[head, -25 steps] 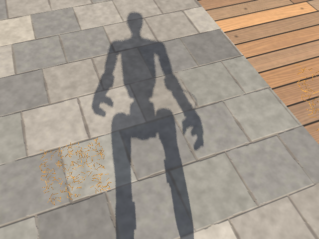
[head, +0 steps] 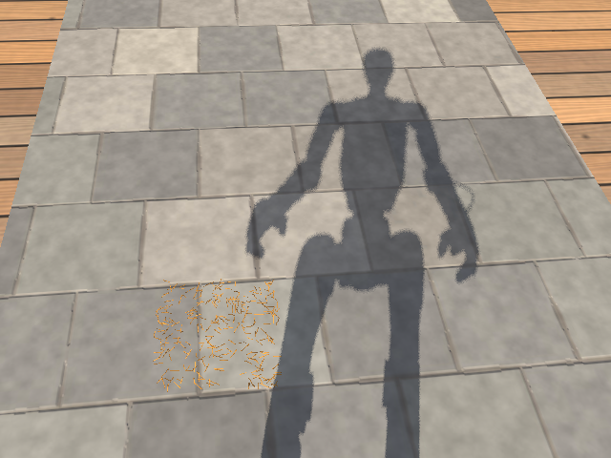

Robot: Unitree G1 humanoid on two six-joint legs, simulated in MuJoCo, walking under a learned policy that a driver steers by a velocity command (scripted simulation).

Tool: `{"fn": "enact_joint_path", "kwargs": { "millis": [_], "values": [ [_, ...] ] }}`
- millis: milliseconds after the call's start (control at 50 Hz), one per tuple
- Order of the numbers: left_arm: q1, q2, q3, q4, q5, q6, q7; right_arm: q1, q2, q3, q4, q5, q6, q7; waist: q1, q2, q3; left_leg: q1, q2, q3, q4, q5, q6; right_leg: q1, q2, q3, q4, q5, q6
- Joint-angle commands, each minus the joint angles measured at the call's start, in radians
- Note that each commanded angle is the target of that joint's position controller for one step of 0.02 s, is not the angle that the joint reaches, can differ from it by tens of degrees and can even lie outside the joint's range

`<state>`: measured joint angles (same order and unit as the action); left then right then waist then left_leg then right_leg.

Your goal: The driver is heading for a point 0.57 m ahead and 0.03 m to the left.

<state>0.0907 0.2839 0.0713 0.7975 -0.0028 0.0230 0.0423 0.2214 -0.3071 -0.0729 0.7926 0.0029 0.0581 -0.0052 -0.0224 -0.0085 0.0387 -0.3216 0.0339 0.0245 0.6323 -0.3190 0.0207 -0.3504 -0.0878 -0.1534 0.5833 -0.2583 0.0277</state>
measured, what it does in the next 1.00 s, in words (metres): steps on the spot, turning left: right foot, then left foot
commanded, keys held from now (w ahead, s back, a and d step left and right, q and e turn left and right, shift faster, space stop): q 0.32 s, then no key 0.68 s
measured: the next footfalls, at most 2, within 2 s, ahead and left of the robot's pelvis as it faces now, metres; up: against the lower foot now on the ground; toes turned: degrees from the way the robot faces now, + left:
right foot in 0.48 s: +0.09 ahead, -0.12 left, +0.00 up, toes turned +18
left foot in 0.78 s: +0.00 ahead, +0.13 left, +0.00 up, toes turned +13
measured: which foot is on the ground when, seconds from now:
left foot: down 0.00-0.48, up 0.50-0.76, down 0.78-1.00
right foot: up 0.00-0.46, down 0.48-1.00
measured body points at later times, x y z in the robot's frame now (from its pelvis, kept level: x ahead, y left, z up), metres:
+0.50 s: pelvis +0.02 -0.01 +0.01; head +0.05 -0.01 +0.46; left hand +0.09 +0.30 -0.09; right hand +0.24 -0.25 -0.09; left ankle +0.01 +0.10 -0.73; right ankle +0.06 -0.13 -0.73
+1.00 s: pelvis +0.02 +0.01 +0.01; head +0.02 +0.02 +0.46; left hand +0.04 +0.30 -0.12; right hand +0.19 -0.22 -0.11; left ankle -0.04 +0.12 -0.73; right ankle +0.06 -0.13 -0.73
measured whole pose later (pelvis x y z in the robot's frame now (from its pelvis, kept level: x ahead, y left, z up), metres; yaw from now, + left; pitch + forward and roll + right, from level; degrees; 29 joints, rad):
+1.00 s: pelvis +0.02 +0.01 +0.01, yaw +16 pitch -2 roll +0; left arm 0.13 0.27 0.03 0.96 0.01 0.00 0.02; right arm 0.20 -0.25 -0.04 0.85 -0.01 0.01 -0.02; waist 0.01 -0.01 0.04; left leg -0.16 -0.01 -0.06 0.49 -0.30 0.00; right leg -0.19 -0.02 0.05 0.47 -0.26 0.04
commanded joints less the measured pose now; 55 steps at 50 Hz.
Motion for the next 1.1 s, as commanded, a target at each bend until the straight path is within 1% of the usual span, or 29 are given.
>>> {"fn": "enact_joint_path", "kwargs": {
  "millis": [20, 40, 60, 80, 100, 140, 220, 300, 340, 420, 460, 480, 500, 520, 540, 560, 580, 600, 640, 680, 720, 760, 780, 800, 820, 840, 860, 920, 1100],
  "values": [
    [-0.097, 0.078, 0.024, -0.102, 0.02, -0.005, 0.006, 0.097, -0.276, -0.06, -0.075, -0.042, -0.023, -0.005, -0.041, 0.324, -0.044, 0.131, 0.353, -0.577, -0.364, 0.415, 0.312, -0.314, 0.117, 0.124, 0.436, -0.422, 0.031],
    [-0.12, 0.105, 0.033, -0.105, 0.01, -0.005, 0.01, 0.067, -0.244, -0.054, -0.082, -0.054, -0.047, -0.001, -0.035, 0.223, -0.05, 0.12, 0.31, -0.52, -0.376, 0.317, 0.298, -0.325, 0.093, 0.198, 0.528, -0.358, 0.013],
    [-0.088, 0.117, 0.041, -0.088, 0.003, -0.003, 0.014, 0.015, -0.217, -0.05, -0.088, -0.034, -0.062, -0.005, -0.001, 0.18, -0.044, 0.127, 0.255, -0.443, -0.361, 0.265, 0.237, -0.331, 0.076, 0.22, 0.538, -0.26, 0.0],
    [-0.055, 0.121, 0.048, -0.058, 0.008, -0.001, 0.022, -0.028, -0.182, -0.042, -0.098, -0.012, -0.066, -0.011, 0.017, 0.136, -0.057, 0.144, 0.218, -0.4, -0.346, 0.231, 0.188, -0.329, 0.064, 0.227, 0.532, -0.195, 0.002],
    [-0.042, 0.126, 0.052, -0.049, 0.014, -0.001, 0.026, -0.049, -0.16, -0.034, -0.104, 0.003, -0.065, -0.017, 0.024, 0.142, -0.065, 0.146, 0.2, -0.372, -0.337, 0.271, 0.171, -0.315, 0.066, 0.228, 0.536, -0.148, 0.011],
    [-0.033, 0.108, 0.052, -0.046, 0.007, -0.009, 0.021, -0.025, -0.137, -0.024, -0.107, 0.002, -0.062, -0.028, 0.026, 0.139, -0.105, 0.179, 0.175, -0.348, -0.32, 0.364, 0.175, -0.284, 0.085, 0.229, 0.546, -0.094, 0.026],
    [-0.062, 0.082, 0.04, -0.053, -0.002, -0.022, 0.015, 0.017, -0.154, -0.034, -0.11, 0.007, -0.052, -0.042, 0.001, 0.137, -0.116, 0.269, 0.162, -0.373, -0.298, 0.376, 0.184, -0.288, 0.098, 0.243, 0.362, -0.064, 0.052],
    [-0.075, 0.087, 0.034, -0.053, -0.006, -0.032, 0.0, 0.001, -0.178, -0.045, -0.127, 0.005, -0.039, -0.043, -0.011, 0.161, -0.1, 0.217, 0.148, -0.427, -0.293, 0.313, 0.199, -0.186, 0.113, 0.25, 0.2, -0.077, 0.066],
    [-0.053, 0.098, 0.034, -0.044, -0.01, -0.038, -0.008, -0.02, -0.179, -0.046, -0.136, 0.003, -0.033, -0.038, -0.008, 0.166, -0.11, 0.197, 0.15, -0.448, -0.281, 0.35, 0.205, -0.127, 0.117, 0.247, 0.151, -0.089, 0.063],
    [-0.011, 0.106, 0.03, -0.028, -0.013, -0.052, -0.027, -0.053, -0.157, -0.034, -0.142, 0.005, -0.022, -0.031, -0.002, 0.167, -0.134, 0.198, 0.142, -0.478, -0.225, 0.488, 0.195, -0.004, 0.113, 0.224, 0.009, -0.071, 0.039],
    [0.04, 0.101, 0.028, -0.009, -0.006, -0.06, -0.038, -0.074, -0.141, -0.023, -0.141, 0.016, -0.016, -0.035, 0.038, 0.144, -0.129, 0.16, 0.096, -0.461, -0.185, 0.436, 0.143, 0.129, 0.103, 0.207, -0.222, 0.13, 0.004],
    [0.051, 0.139, 0.033, -0.008, 0.009, -0.061, -0.037, -0.044, -0.118, -0.015, -0.136, 0.008, -0.018, -0.036, 0.026, 0.083, -0.136, 0.096, 0.05, -0.422, -0.136, 0.296, 0.094, 0.222, 0.015, 0.277, -0.255, 0.241, -0.03],
    [0.035, 0.203, 0.039, -0.023, 0.027, -0.056, -0.031, 0.009, -0.071, 0.0, -0.136, -0.015, -0.026, -0.033, -0.026, -0.134, -0.147, -0.01, -0.078, -0.289, 0.03, -0.02, 0.036, 0.3, -0.161, 0.463, -0.264, 0.462, -0.113],
    [0.023, 0.188, 0.031, -0.015, 0.048, -0.055, -0.033, -0.018, -0.105, -0.013, -0.155, -0.007, -0.033, -0.033, -0.018, -0.241, -0.106, -0.105, -0.143, -0.203, 0.136, -0.297, -0.015, 0.226, -0.28, 0.604, -0.276, 0.516, -0.285],
    [0.002, 0.156, 0.022, -0.026, 0.039, -0.061, -0.035, -0.022, -0.172, -0.032, -0.138, -0.009, -0.035, -0.037, 0.006, -0.169, -0.091, -0.114, -0.106, -0.212, 0.294, -0.316, -0.052, 0.2, -0.285, 0.604, -0.291, 0.451, -0.329],
    [-0.012, 0.149, 0.02, -0.024, 0.026, -0.063, -0.032, -0.029, -0.186, -0.044, -0.125, 0.001, -0.033, -0.038, 0.005, -0.138, -0.078, -0.139, -0.104, -0.213, 0.377, -0.274, -0.069, 0.21, -0.236, 0.546, -0.282, 0.404, -0.3],
    [-0.03, 0.141, 0.015, -0.022, 0.012, -0.064, -0.031, -0.018, -0.161, -0.043, -0.106, 0.002, -0.024, -0.042, -0.003, -0.12, -0.069, -0.147, -0.096, -0.218, 0.404, -0.238, -0.088, 0.214, -0.189, 0.487, -0.272, 0.362, -0.263],
    [-0.042, 0.125, 0.008, -0.019, 0.001, -0.065, -0.03, -0.017, -0.142, -0.039, -0.101, -0.001, -0.017, -0.044, -0.002, -0.122, -0.057, -0.152, -0.084, -0.228, 0.401, -0.2, -0.103, 0.22, -0.174, 0.462, -0.263, 0.372, -0.247],
    [-0.036, 0.11, -0.001, 0.002, 0.002, -0.056, -0.028, -0.021, -0.084, -0.02, -0.093, 0.002, -0.017, -0.038, -0.001, -0.136, -0.058, -0.098, -0.068, -0.171, 0.29, -0.158, -0.123, 0.22, -0.118, 0.38, -0.253, 0.414, -0.23],
    [-0.021, 0.118, -0.001, 0.018, 0.006, -0.043, -0.025, -0.054, -0.043, -0.001, -0.094, 0.002, -0.026, -0.032, 0.025, -0.159, -0.079, -0.013, -0.038, -0.096, 0.112, -0.138, -0.129, 0.232, -0.089, 0.337, -0.229, 0.462, -0.218],
    [0.015, 0.141, 0.001, 0.036, 0.005, -0.032, -0.024, -0.06, -0.053, -0.003, -0.082, 0.012, -0.031, -0.03, 0.044, -0.165, -0.095, 0.058, -0.042, -0.063, -0.048, -0.058, -0.122, 0.25, -0.097, 0.351, -0.206, 0.501, -0.223],
    [0.027, 0.137, -0.005, 0.05, -0.009, -0.031, -0.028, -0.017, -0.069, -0.008, -0.051, 0.007, -0.031, -0.028, 0.015, -0.144, -0.088, 0.18, -0.048, -0.048, -0.301, 0.167, -0.087, 0.22, -0.077, 0.341, -0.19, 0.461, -0.185],
    [0.054, 0.125, -0.011, 0.059, -0.005, -0.041, -0.032, -0.023, -0.106, -0.012, -0.054, -0.003, -0.029, -0.031, 0.026, -0.104, -0.099, 0.265, -0.006, -0.107, -0.314, 0.283, -0.059, 0.171, -0.067, 0.341, -0.194, 0.389, -0.138],
    [0.07, 0.113, -0.017, 0.056, 0.017, -0.056, -0.043, -0.016, -0.167, -0.023, -0.059, -0.011, -0.025, -0.038, 0.055, 0.01, -0.127, 0.33, 0.073, -0.173, -0.236, 0.495, -0.019, 0.119, -0.02, 0.287, -0.159, 0.293, -0.089],
    [0.085, 0.084, -0.022, 0.07, 0.016, -0.062, -0.046, -0.031, -0.155, -0.021, -0.039, -0.013, -0.024, -0.028, 0.075, 0.109, -0.136, 0.255, 0.068, -0.163, -0.2, 0.385, 0.03, 0.161, 0.045, 0.216, -0.185, 0.133, -0.043],
    [0.031, 0.107, -0.021, 0.076, 0.018, -0.06, -0.044, -0.046, -0.105, -0.011, -0.047, -0.014, -0.029, -0.016, 0.038, 0.071, -0.103, 0.205, 0.047, -0.163, -0.22, 0.279, 0.035, 0.184, 0.058, 0.2, -0.163, 0.105, -0.012],
    [0.007, 0.107, -0.019, 0.079, 0.014, -0.055, -0.041, -0.042, -0.084, -0.003, -0.033, -0.021, -0.036, -0.012, 0.032, 0.061, -0.085, 0.177, 0.041, -0.163, -0.236, 0.232, 0.025, 0.186, 0.06, 0.196, -0.153, 0.11, -0.007],
    [0.02, 0.101, -0.019, 0.102, 0.01, -0.033, -0.025, -0.033, -0.085, 0.003, -0.006, -0.019, -0.058, -0.012, 0.039, 0.082, -0.033, 0.131, 0.025, -0.154, -0.242, 0.24, 0.003, 0.183, 0.056, 0.202, -0.147, 0.148, -0.013],
    [0.039, 0.102, -0.017, 0.182, 0.008, -0.023, -0.013, -0.019, -0.074, 0.02, 0.057, -0.013, -0.074, -0.018, 0.037, 0.037, -0.01, 0.112, 0.012, -0.148, -0.25, 0.199, 0.006, 0.188, 0.058, 0.202, -0.157, 0.145, 0.005]
  ]
}}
